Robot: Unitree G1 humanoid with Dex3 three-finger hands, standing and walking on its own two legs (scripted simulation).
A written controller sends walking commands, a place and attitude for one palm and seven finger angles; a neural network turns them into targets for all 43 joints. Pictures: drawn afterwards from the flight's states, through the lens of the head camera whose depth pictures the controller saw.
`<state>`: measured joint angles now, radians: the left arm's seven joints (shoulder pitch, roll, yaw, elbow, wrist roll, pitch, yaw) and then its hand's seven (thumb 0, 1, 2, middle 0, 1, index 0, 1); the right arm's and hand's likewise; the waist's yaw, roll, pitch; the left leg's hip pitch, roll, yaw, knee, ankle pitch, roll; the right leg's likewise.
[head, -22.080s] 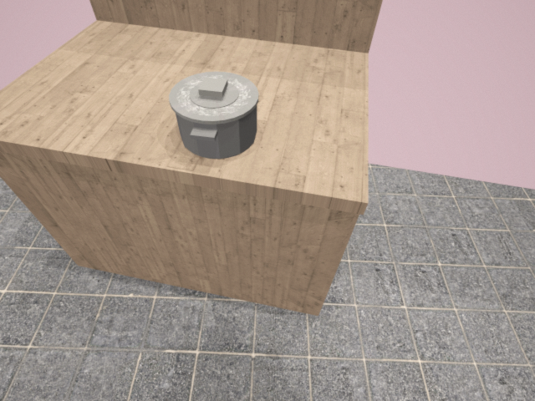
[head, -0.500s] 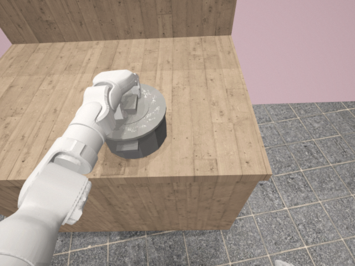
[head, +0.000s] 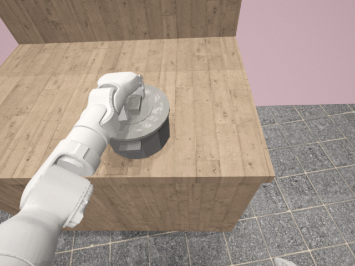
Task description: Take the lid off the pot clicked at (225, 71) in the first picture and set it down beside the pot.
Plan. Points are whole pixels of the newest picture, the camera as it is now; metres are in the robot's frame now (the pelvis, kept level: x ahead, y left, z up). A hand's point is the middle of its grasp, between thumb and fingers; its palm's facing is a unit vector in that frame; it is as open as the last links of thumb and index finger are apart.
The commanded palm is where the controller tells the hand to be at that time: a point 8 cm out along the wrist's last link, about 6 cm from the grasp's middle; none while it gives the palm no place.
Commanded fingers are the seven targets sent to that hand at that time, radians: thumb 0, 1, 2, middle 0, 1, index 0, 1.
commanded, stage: lift the lid straight up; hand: left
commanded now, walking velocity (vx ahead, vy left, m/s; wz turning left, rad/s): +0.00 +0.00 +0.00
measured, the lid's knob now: (130, 103) +0.49 +0.11 +0.08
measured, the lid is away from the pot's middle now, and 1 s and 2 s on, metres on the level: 0.00 0.01 0.02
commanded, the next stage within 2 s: move the lid sideways beside the pot in 1.92 s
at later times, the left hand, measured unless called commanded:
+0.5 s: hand (127, 93) +0.47 +0.10 +0.14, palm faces -0.32 -0.04 -0.95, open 9.1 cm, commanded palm +0.46 +0.11 +0.22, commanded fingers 0.00 0.53 1.11 -0.71 -0.96 -0.68 -0.96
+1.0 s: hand (113, 82) +0.45 +0.12 +0.18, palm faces -0.29 -0.03 -0.96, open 9.1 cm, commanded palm +0.45 +0.12 +0.26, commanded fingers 0.00 0.53 1.11 -0.71 -0.96 -0.68 -0.96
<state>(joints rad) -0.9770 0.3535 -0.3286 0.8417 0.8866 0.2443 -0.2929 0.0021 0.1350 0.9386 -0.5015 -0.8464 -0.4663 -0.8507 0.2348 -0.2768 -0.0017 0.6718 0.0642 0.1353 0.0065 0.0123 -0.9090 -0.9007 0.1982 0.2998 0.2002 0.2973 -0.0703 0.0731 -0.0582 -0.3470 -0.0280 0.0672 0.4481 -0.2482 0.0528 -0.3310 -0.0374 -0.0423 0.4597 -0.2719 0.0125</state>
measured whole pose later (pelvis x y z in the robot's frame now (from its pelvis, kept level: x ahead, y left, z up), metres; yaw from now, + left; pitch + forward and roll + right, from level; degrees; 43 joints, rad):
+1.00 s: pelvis -0.02 +0.00 +0.00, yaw +1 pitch +5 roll +0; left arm -1.15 0.39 -0.33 0.87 0.88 0.26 -0.43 0.02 0.11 0.91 -0.53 -0.85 -0.52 -0.85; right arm 0.23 -0.28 0.02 0.68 0.06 0.04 -0.03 0.01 -0.91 -0.90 0.20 0.30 0.20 0.30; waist -0.07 0.07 -0.03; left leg -0.30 -0.04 0.06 0.41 -0.21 0.06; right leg -0.29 -0.05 -0.05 0.44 -0.25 0.01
